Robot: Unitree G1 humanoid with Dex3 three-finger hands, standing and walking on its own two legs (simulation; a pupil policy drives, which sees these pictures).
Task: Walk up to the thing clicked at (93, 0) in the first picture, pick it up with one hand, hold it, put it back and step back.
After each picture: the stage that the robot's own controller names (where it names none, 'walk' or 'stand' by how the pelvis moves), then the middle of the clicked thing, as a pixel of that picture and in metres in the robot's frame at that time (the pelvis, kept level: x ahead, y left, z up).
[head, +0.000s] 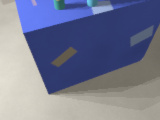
stand; out of the picture +0.94 -0.06 +0.08
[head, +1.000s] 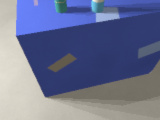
rise first; out of the picture +0.83 -0.04 +0.10
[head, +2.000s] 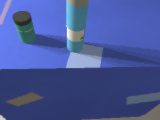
rise first; (76, 23) +0.50 +0.06 +0.11
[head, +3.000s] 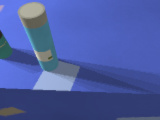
stand; (42, 42) +0.41 +0.16 +0.11
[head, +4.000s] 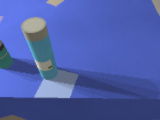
stand; (42, 53) +0.41 +0.16 +0.08
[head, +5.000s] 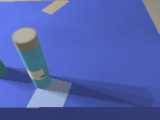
stand; (35, 62) +0.38 +0.19 +0.07
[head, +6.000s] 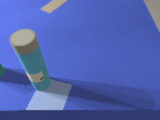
stand; (34, 64) +0.37 +0.19 +0.07
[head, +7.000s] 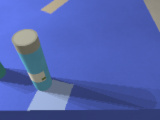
stand; (35, 64) +0.37 +0.18 +0.07
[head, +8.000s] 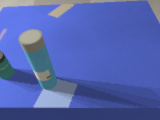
rise first; (41, 63) +0.38 +0.19 +0.08
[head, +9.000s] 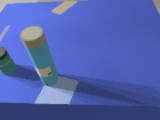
go down; (42, 59) +0.39 +0.19 +0.08
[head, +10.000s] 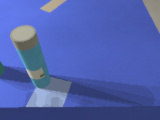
go down; (34, 61) +0.38 +0.18 +0.08
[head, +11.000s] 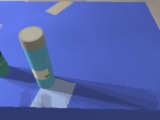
go down; (40, 61) +0.38 +0.17 +0.08
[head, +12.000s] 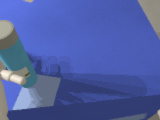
close in; (16, 59) +0.38 +0.20 +0.10
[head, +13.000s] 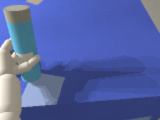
close; (25, 46) +0.42 +0.19 +0.11
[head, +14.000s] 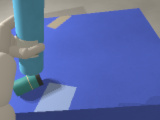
lift; (30, 31) +0.33 +0.14 +0.28
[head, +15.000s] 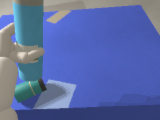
hold; (29, 37) +0.34 +0.16 +0.25
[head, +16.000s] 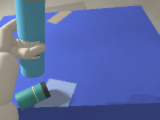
hold; (31, 33) +0.35 +0.15 +0.26
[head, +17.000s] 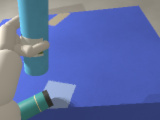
crouch; (34, 30) +0.34 +0.13 +0.27
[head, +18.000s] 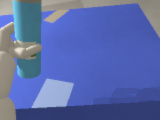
crouch; (28, 35) +0.37 +0.16 +0.24
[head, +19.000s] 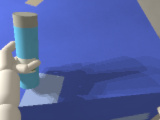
lower; (27, 52) +0.41 +0.18 +0.09
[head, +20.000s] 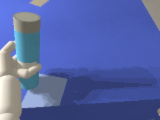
lower; (28, 54) +0.39 +0.18 +0.11
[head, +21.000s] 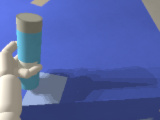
lower; (29, 54) +0.39 +0.18 +0.11
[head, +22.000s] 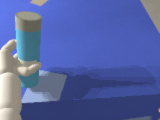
lower; (28, 53) +0.40 +0.18 +0.11
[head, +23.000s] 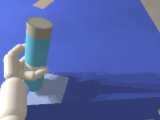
draw back; (36, 58) +0.38 +0.16 +0.11
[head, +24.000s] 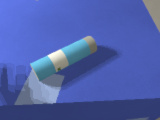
withdraw; (65, 57) +0.43 +0.06 +0.02
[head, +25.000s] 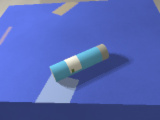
sink last; (79, 62) +0.45 +0.06 -0.01
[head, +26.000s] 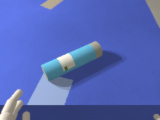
stand; (72, 60) +0.44 +0.07 -0.01
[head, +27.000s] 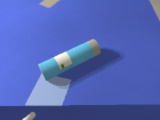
stand; (70, 59) +0.44 +0.08 -0.01
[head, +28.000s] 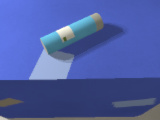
walk; (72, 33) +0.52 +0.05 +0.01
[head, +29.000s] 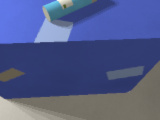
walk; (71, 3) +0.68 +0.07 +0.01
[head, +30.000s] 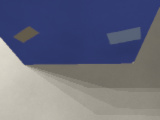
walk; out of the picture +0.97 +0.07 +0.01
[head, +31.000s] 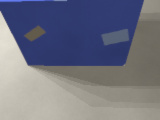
walk; out of the picture +1.20 +0.07 +0.00
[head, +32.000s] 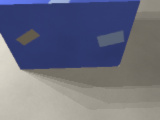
stand; out of the picture +1.16 +0.07 -0.01
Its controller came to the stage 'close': yes
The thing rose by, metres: 0.20
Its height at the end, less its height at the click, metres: -0.09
